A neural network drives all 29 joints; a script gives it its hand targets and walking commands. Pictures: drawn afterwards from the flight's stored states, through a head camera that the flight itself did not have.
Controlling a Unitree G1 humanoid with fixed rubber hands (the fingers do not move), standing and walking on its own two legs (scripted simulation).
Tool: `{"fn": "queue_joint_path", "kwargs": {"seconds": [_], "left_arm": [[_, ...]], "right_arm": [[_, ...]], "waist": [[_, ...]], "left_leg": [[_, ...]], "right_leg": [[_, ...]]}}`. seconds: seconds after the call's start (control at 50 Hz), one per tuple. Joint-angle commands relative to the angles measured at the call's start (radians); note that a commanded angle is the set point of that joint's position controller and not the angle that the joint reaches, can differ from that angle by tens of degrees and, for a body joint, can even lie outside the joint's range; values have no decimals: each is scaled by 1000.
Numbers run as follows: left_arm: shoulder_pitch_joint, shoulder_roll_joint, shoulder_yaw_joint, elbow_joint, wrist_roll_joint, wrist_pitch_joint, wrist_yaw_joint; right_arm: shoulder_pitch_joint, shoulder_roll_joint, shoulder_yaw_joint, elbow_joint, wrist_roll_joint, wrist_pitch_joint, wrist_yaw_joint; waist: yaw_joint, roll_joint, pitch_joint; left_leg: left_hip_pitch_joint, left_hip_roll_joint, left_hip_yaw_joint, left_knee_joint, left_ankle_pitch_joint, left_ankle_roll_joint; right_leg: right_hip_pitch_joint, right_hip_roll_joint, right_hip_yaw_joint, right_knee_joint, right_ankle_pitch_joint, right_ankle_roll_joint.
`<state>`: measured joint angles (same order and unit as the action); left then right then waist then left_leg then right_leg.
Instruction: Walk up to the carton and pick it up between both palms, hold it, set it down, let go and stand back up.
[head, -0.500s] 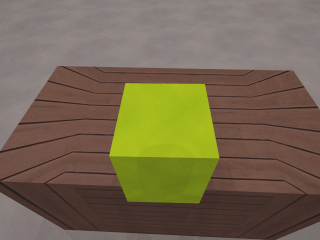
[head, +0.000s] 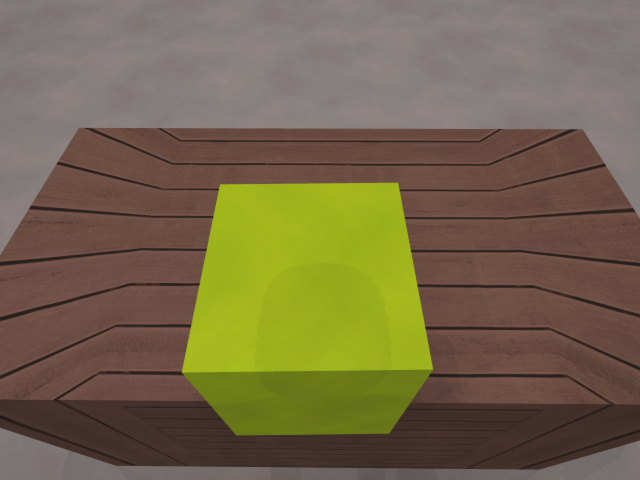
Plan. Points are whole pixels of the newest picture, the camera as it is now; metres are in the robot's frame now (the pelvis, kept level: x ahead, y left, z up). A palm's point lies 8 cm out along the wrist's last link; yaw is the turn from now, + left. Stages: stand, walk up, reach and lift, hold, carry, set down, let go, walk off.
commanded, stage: walk up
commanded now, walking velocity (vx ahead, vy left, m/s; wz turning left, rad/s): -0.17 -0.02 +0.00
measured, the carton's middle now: (311, 318) +0.31 +0.04 +0.03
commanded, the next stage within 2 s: none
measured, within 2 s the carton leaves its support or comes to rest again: neither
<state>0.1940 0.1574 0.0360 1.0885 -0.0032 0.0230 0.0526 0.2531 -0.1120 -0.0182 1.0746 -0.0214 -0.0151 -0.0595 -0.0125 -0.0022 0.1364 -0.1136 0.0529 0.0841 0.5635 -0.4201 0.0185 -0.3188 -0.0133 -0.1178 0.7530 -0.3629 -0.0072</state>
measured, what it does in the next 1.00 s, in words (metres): steps on the spot: left foot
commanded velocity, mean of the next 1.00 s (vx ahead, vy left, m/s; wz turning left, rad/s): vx -0.07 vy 0.03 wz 0.00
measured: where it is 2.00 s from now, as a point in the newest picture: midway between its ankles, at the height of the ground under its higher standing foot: outside the picture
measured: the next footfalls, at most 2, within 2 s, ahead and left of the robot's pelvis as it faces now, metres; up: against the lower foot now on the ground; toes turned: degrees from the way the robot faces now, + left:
left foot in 0.52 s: -0.07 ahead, +0.08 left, +0.00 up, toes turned +2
left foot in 1.22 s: -0.05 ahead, +0.18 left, +0.00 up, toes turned +3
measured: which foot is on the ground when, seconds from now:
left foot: down 0.00-0.16, up 0.18-0.50, down 0.52-0.94, up 0.96-1.00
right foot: down 0.00-1.00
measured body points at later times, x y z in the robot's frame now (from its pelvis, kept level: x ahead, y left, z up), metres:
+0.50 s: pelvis -0.06 -0.03 +0.00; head -0.03 -0.03 +0.45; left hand -0.01 +0.19 -0.16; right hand +0.01 -0.26 -0.15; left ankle -0.12 +0.08 -0.72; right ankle +0.01 -0.12 -0.73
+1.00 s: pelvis -0.09 -0.01 +0.01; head -0.07 -0.02 +0.46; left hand -0.10 +0.21 -0.15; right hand -0.11 -0.23 -0.16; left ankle -0.14 +0.07 -0.70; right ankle -0.04 -0.14 -0.73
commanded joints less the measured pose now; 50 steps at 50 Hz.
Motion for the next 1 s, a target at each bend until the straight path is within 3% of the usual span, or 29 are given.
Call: {"fn": "queue_joint_path", "kwargs": {"seconds": [0.0, 0.06, 0.1, 0.12, 0.14, 0.16, 0.2, 0.22, 0.24, 0.28, 0.34, 0.42, 0.46, 0.5, 0.52, 0.54, 0.56, 0.6, 0.62, 0.66, 0.68, 0.72, 0.74, 0.8, 0.84, 0.9, 0.92, 0.94, 0.98], "left_arm": [[-63, 45, 27, -108, 8, 8, -8], [25, 28, 26, -101, 3, 0, -14], [146, 77, 40, -62, 4, -13, -14], [193, 127, 54, -42, 13, -24, -13], [211, 198, 68, -48, 26, -31, -10], [210, 219, 65, -67, 25, -27, -7], [112, 174, 47, -105, 27, -11, -2], [48, 147, 38, -133, 28, -1, -1], [-9, 139, 30, -149, 34, 5, 4], [-38, 148, 25, -165, 29, -2, 5], [-23, 148, 17, -147, 23, -20, 3], [48, 130, 11, -97, 29, -16, -9], [37, 147, 22, -91, 28, -2, -16], [40, 123, 28, -94, 19, 4, -26], [42, 75, 22, -100, 1, 2, -32], [12, 63, 18, -100, -7, 6, -32], [8, 55, 14, -87, 5, 3, -37], [56, 59, 23, -62, 9, -3, -36], [54, 86, 29, -77, 12, -11, -30], [72, 68, 21, -68, 15, -18, -24], [111, 37, 12, -47, 16, -15, -24], [138, -1, 1, -21, 21, -7, -32], [120, 25, 6, -32, 23, -13, -29], [158, 110, 25, -15, 36, -25, -19], [146, 69, 7, -13, 30, -27, -17], [135, 109, 19, -33, 27, -30, -6], [368, 291, 85, 22, 30, -8, 44], [416, 304, 83, 31, 34, 3, 59], [312, 212, 70, -4, 28, -9, 57]], "right_arm": [[201, -159, -35, -13, -15, 17, -32], [65, -172, -47, -50, -13, 28, -28], [24, -192, -54, -80, -1, 35, -20], [51, -167, -50, -87, 7, 33, -14], [87, -122, -43, -100, 23, 32, -7], [105, -120, -53, -99, 27, 51, -7], [53, -107, -59, -101, 18, 76, 1], [37, -109, -61, -100, 9, 83, 9], [28, -104, -65, -101, -2, 88, 17], [76, -85, -62, -86, -3, 90, 21], [51, -97, -60, -100, 3, 82, 16], [67, -66, -38, -82, 11, 74, 13], [138, -66, -35, -48, 12, 70, 15], [214, -88, -33, 2, 4, 53, 18], [196, -129, -37, -4, -5, 41, 18], [126, -118, -26, -3, -1, 34, 23], [39, -84, -18, -20, -4, 22, 21], [-45, -92, -17, -73, 4, -2, 5], [-17, -150, -39, -75, 6, -4, -4], [45, -154, -43, -74, 3, -11, 2], [65, -120, -30, -65, 0, -10, 4], [91, -73, -19, -34, -4, -1, 16], [91, -66, -18, -22, 0, 5, 17], [88, -106, -38, -16, 8, 16, 13], [136, -56, -25, -3, 7, 12, 24], [167, -69, -29, 10, -4, 13, 27], [58, -224, -87, -50, -46, 46, 63], [29, -206, -93, -78, -57, 54, 69], [39, -93, -73, -95, -44, 56, 74]], "waist": [[-39, 216, -85], [33, 283, -68], [98, 171, -169], [90, 18, -229], [84, -270, -264], [85, -283, -306], [70, -220, -209], [49, -176, -188], [29, -118, -124], [-6, -138, -160], [0, -125, -159], [26, -162, -242], [-1, -144, -195], [-18, -14, -123], [-4, 152, -78], [7, 284, -4], [26, 278, 52], [90, 176, 55], [70, 180, 49], [23, 128, -45], [29, 136, -101], [37, 141, -113], [41, 166, -73], [62, -11, -1], [26, -126, -31], [22, -129, -44], [135, -44, -74], [138, -27, -50], [79, -73, -47]], "left_leg": [[111, 311, -181, -94, 1447, 173], [-27, 231, -114, -63, 1202, 106], [-54, 169, -54, 64, 978, 60], [-137, 111, -20, 182, 674, 17], [-305, -15, 16, 429, -47, -37], [-269, -61, -50, 580, -312, -40], [-261, -32, -149, 705, -243, -29], [-257, -18, -165, 722, -171, -27], [-281, -32, -140, 730, -122, -28], [-287, -48, -107, 690, -61, -40], [-292, -44, -78, 484, -74, -49], [-135, -45, -62, 129, -90, -25], [-18, -66, -42, -91, -3, 4], [103, -28, -75, -309, 136, 24], [52, 125, -248, -394, 19, 54], [-199, 182, -348, -446, -147, 100], [-329, 181, -328, -456, -127, 92], [-231, 160, -202, -345, 295, 57], [-192, 166, -157, -234, 646, 50], [-120, 194, -185, -188, 853, 81], [-84, 194, -199, -219, 725, 97], [-212, 128, -225, -358, -11, 88], [-294, 79, -203, -371, -79, 66], [-237, 0, -83, -196, 89, 9], [-127, -1, -88, -182, 140, 12], [-113, -10, -72, -118, 150, 1], [-432, -70, 16, 324, -121, -39], [-504, -32, -37, 452, -122, -50], [-452, 5, -139, 613, -23, -55]], "right_leg": [[-205, 8, 39, 250, -236, 10], [-44, -30, 54, -4, -82, 17], [144, -31, 2, -231, 259, 11], [301, -120, 67, -278, 648, -16], [451, -362, 312, -323, 1188, -123], [374, -464, 348, -288, 1382, -218], [136, -447, 339, -361, 953, -279], [48, -387, 315, -411, 627, -256], [0, -348, 284, -435, 514, -230], [43, -296, 224, -443, 466, -207], [99, -264, 189, -428, 487, -204], [129, -239, 255, -491, 55, -200], [56, -223, 266, -522, -125, -162], [-78, -184, 228, -508, -127, -74], [-128, -126, 141, -409, -60, -13], [2, -34, 28, -328, 25, 4], [120, -53, 47, -261, 109, 6], [55, -55, 45, -239, 211, 6], [50, -68, 23, -190, 266, 11], [61, -53, 11, -149, 192, 13], [91, -51, 31, -178, 121, 6], [223, -56, 63, -287, 70, 3], [297, -81, 77, -337, 135, 9], [168, -202, 198, -399, 97, -23], [73, -212, 230, -481, 8, -39], [58, -233, 247, -504, -18, -47], [292, -498, 589, -602, -275, -159], [276, -571, 616, -596, -105, -195], [92, -506, 458, -568, 81, -195]]}}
